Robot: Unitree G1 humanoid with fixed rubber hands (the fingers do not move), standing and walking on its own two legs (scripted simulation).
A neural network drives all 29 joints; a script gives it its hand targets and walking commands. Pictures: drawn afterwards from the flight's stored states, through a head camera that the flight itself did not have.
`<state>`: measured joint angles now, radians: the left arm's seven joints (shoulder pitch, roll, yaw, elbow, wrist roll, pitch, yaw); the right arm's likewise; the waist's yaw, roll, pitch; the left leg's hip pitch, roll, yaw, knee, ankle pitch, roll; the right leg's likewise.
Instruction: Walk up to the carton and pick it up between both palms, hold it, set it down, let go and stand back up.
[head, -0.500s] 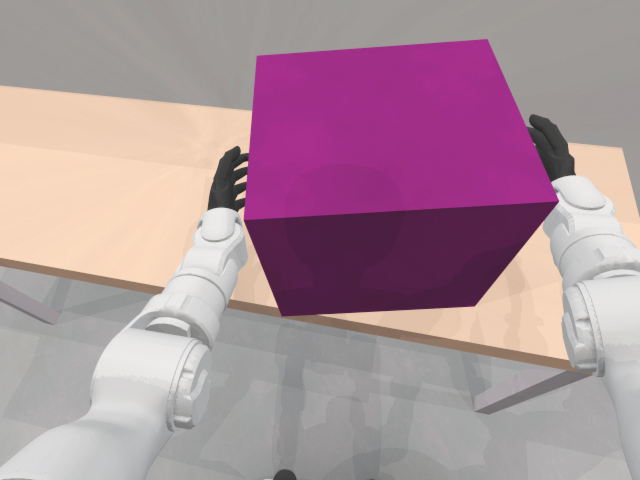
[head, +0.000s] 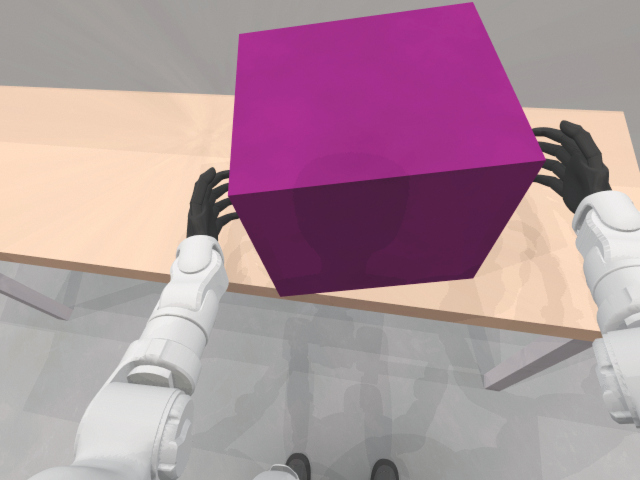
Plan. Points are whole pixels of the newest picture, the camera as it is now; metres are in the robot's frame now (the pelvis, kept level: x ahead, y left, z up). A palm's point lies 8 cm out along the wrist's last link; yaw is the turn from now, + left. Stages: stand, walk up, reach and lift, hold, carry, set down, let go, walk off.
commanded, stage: set down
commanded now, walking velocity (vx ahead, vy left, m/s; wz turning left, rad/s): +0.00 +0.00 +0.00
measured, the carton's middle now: (365, 166) +0.51 +0.03 +0.04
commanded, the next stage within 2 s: none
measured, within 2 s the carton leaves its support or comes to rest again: neither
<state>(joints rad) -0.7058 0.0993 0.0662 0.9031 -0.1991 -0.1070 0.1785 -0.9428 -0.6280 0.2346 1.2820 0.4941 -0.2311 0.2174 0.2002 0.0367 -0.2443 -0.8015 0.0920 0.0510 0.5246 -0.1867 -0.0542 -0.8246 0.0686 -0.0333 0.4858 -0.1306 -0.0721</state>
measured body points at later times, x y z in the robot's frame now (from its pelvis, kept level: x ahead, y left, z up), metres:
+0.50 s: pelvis +0.01 +0.01 +0.01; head +0.09 +0.00 +0.45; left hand +0.36 +0.22 +0.05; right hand +0.45 -0.26 +0.06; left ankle +0.01 +0.16 -0.72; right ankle +0.03 -0.07 -0.72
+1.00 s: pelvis +0.02 +0.01 +0.02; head +0.07 +0.01 +0.46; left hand +0.31 +0.21 +0.03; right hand +0.36 -0.30 +0.05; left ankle +0.01 +0.16 -0.72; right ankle +0.03 -0.07 -0.72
